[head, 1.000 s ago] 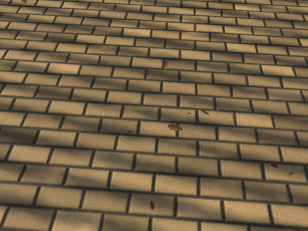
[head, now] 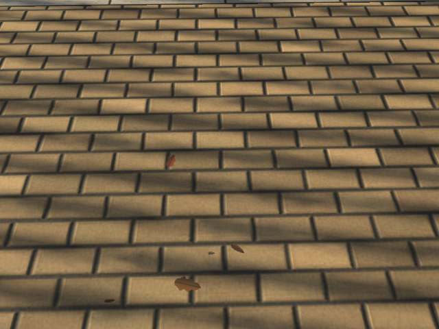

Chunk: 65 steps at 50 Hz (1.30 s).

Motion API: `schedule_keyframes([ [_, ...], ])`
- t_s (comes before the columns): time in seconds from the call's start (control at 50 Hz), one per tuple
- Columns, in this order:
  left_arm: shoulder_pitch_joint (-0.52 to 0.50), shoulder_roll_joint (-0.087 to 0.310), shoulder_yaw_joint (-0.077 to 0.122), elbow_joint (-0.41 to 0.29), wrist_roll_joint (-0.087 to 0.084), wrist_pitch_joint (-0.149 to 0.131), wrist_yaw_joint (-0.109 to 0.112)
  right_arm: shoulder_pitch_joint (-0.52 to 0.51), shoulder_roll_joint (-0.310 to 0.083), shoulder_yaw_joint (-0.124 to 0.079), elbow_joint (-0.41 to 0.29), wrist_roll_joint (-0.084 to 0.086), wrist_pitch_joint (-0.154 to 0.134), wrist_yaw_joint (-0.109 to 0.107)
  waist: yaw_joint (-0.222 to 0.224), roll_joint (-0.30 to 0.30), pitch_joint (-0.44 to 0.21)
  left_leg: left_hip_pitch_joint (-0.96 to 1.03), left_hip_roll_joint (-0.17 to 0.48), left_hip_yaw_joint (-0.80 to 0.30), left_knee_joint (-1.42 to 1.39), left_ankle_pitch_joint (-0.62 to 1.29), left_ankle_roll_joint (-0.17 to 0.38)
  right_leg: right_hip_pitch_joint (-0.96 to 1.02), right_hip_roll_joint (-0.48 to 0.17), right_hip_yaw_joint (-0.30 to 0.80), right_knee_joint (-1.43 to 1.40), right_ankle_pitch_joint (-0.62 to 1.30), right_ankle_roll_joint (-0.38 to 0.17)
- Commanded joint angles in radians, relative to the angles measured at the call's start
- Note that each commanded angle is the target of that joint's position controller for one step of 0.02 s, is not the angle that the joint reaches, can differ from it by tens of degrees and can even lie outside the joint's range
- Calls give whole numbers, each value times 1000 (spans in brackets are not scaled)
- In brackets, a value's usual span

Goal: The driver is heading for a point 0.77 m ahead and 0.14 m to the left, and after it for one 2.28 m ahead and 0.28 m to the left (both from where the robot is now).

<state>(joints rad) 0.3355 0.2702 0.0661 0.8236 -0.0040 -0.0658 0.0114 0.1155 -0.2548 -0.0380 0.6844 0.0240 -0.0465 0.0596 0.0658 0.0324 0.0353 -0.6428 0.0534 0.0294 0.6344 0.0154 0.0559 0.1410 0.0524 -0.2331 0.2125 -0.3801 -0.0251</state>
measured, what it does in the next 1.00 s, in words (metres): walks ahead, turning left: left foot, then right foot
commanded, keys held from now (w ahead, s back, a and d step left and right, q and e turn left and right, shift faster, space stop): w+q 0.54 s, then w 0.44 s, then e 0.02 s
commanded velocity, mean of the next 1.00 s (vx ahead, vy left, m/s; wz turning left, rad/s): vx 0.50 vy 0.00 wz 0.41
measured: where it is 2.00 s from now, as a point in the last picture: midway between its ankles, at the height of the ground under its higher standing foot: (186, 243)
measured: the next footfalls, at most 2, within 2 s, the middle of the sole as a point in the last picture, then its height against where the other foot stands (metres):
left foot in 0.08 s outside the picture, level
right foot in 0.54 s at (265, 313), level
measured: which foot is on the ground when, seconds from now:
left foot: up 0.00-0.06, down 0.08-0.54, up 0.56-1.00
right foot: down 0.00-0.08, up 0.10-0.52, down 0.54-1.00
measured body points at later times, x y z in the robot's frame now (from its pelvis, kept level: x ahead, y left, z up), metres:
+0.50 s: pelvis +0.30 +0.00 +0.01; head +0.32 +0.02 +0.46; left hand +0.45 +0.30 -0.07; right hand +0.44 -0.27 -0.09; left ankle +0.18 +0.09 -0.73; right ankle +0.48 -0.09 -0.71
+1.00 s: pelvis +0.54 +0.10 +0.01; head +0.57 +0.12 +0.46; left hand +0.39 +0.34 -0.12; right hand +0.86 +0.02 -0.05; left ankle +0.61 +0.26 -0.72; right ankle +0.48 -0.08 -0.73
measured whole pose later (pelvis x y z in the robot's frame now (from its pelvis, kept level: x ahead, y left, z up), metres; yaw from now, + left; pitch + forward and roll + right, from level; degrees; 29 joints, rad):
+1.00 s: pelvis +0.54 +0.10 +0.01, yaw +26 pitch +2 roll -2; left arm 0.42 0.30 0.05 0.88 -0.03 -0.06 -0.01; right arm 0.03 -0.26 -0.02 0.60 0.02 -0.07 0.04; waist 0.12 0.02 0.02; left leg -0.51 0.03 -0.01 0.52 -0.07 0.04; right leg 0.04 0.00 -0.04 0.29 -0.36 0.02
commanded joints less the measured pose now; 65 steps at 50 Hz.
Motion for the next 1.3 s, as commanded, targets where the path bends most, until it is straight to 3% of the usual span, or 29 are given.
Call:
schedule_keyframes([
  [0.02,-16,209,51,-53,-7,19,20,-25,-108,-36,-105,0,-6,13,-61,-114,-13,59,-75,83,1,-136,56,27,-319,31,179,1202,-83],
  [0.06,-50,223,50,-67,-13,29,27,212,-193,-82,-65,3,2,-4,-200,-110,-144,409,-139,78,-62,-142,122,-94,-284,16,527,1221,-56],
  [0.08,-35,182,32,-82,0,17,27,342,-266,-108,-42,2,16,-26,-250,3,-233,706,-19,-134,-103,-135,180,-333,-222,18,833,829,-18],
  [0.1,48,47,-11,-134,18,-14,5,280,-340,-117,-72,5,7,-33,-121,252,-325,1035,251,-746,-216,-243,410,-793,30,137,1244,-156,56],
  [0.12,-37,143,4,-146,-10,-60,-17,307,-255,-93,-82,-5,-3,-30,-196,111,-418,1066,276,-866,-326,-343,408,-898,-3,370,1299,-166,31],
  [0.14,-126,168,8,-182,-45,-77,-26,273,-208,-81,-81,-13,-13,-31,-189,44,-272,951,241,-708,-341,-319,343,-935,-56,372,1231,-87,7],
  [0.16,-145,146,1,-190,-32,-84,-22,210,-187,-74,-82,-9,-21,-28,-128,-70,-148,777,194,-588,-350,-202,302,-911,-100,356,1112,-26,3],
  [0.2,-124,153,11,-173,7,-66,-16,120,-145,-58,-106,-18,-25,-35,-64,-56,-79,576,126,-453,-379,-22,271,-792,-148,345,978,31,23],
  [0.3,-185,92,-12,-194,24,-28,-8,133,-197,-72,-83,-12,-22,-63,-65,-9,-31,360,48,-301,-410,88,243,-714,-133,282,683,203,110],
  [0.42,-358,103,-12,-234,-2,-44,-24,222,-207,-75,-43,3,0,-73,-142,57,-43,383,29,-351,-328,-141,161,-595,-54,301,345,438,105],
  [0.48,-327,145,11,-229,-8,-58,-32,218,-194,-74,-41,2,6,-76,-109,95,-51,462,66,-452,-236,-182,137,-547,-52,325,292,330,62],
  [0.52,-181,177,35,-196,-2,-69,-25,202,-147,-60,-51,-3,7,-74,-27,98,-108,426,14,-430,-89,-150,88,-334,-77,318,238,303,6],
  [0.54,-38,229,51,-186,15,-72,-16,216,-78,-36,-66,-16,3,-70,27,-20,-238,321,-50,-341,192,-275,47,-96,-250,487,234,218,-61],
  [0.56,46,312,69,-144,28,-59,-23,354,-33,-18,-94,13,-6,-70,-36,-358,-339,-14,-174,-209,504,-624,-17,172,-459,975,118,-45,-231],
  [0.58,34,220,53,-149,5,-56,-32,352,-136,-35,-60,25,-5,-76,-11,-262,-269,-139,-97,-232,637,-578,-35,137,-464,1070,63,-284,-231],
  [0.6,-2,159,36,-153,1,-50,-29,250,-184,-48,-64,15,-1,-76,14,-175,-150,-162,-69,-217,669,-483,-39,34,-416,913,57,-234,-190],
  [0.64,-68,116,18,-146,13,-39,-29,144,-162,-47,-88,-13,-5,-76,-6,-99,-41,-120,-21,-186,604,-371,-43,-150,-328,686,41,32,-166],
  [0.68,-77,94,9,-131,17,-43,-26,148,-126,-42,-91,-5,-7,-65,-39,-141,-28,-48,10,-166,524,-330,-40,-226,-277,571,4,167,-162],
  [0.82,-32,171,23,-66,-10,-36,-22,-4,-56,-4,-123,-16,-23,-44,-9,-113,-6,5,34,-71,121,-117,-63,-253,-259,380,-63,384,-185],
  [0.96,54,210,27,2,-28,-5,-20,-129,-92,-14,-164,-2,-36,-20,2,-125,16,121,-14,-36,-99,-95,-14,-153,-310,349,2,480,-139],
  [1.0,37,210,24,6,-29,6,-15,13,-139,-42,-123,-17,-38,-26,-91,-107,-64,368,-58,-6,-178,-74,29,-174,-259,301,196,757,-98],
  [1.02,34,183,11,-4,-18,6,-12,147,-187,-63,-93,-33,-39,-36,-157,-86,-166,596,-9,-46,-172,28,60,-273,-202,271,388,737,-56],
  [1.04,79,90,-22,-45,10,-7,-13,268,-283,-80,-89,-69,-32,-49,-170,105,-339,986,269,-372,-122,234,176,-615,-84,214,761,348,23],
  [1.06,148,73,-32,-19,0,-16,-12,284,-254,-73,-81,-56,-20,-49,-159,246,-460,1030,406,-611,-203,354,273,-745,-5,311,980,-242,52],
  [1.08,103,178,2,-12,-25,-12,-11,248,-190,-54,-80,-44,-15,-46,-167,131,-348,903,364,-486,-209,395,244,-780,-48,377,1062,-228,55],
  [1.1,43,169,4,-28,-36,-5,-8,186,-152,-41,-77,-37,-18,-43,-136,105,-239,798,313,-341,-215,453,210,-808,-86,345,1046,-191,56],
  [1.14,29,142,10,-20,-18,28,5,68,-100,-28,-67,-31,-29,-36,-66,67,-135,587,233,-188,-291,411,162,-735,-142,320,931,-91,73],
  [1.2,61,100,13,-25,-13,74,16,-12,-118,-38,-49,-54,-45,-42,-12,89,-103,422,219,-74,-373,435,180,-625,-125,291,905,38,105],
  [1.3,-65,75,10,-104,-3,85,-1,-16,-147,-50,-7,-44,-22,-82,-40,67,-87,450,212,49,-400,310,168,-628,-148,268,673,232,96],
])
Velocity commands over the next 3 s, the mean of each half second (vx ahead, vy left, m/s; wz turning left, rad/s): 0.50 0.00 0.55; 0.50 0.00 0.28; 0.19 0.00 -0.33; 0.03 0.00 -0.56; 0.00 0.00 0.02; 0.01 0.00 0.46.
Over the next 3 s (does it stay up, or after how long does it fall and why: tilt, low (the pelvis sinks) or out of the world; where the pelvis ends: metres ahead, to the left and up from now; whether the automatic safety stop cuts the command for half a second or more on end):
stays up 0.68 0.23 0.02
